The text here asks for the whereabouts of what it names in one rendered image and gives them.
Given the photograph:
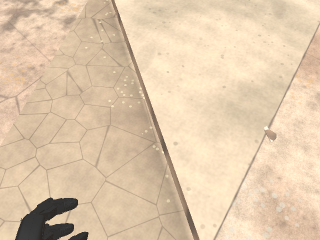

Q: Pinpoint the left robot hand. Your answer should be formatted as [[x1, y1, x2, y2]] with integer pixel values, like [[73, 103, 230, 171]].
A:
[[15, 197, 89, 240]]

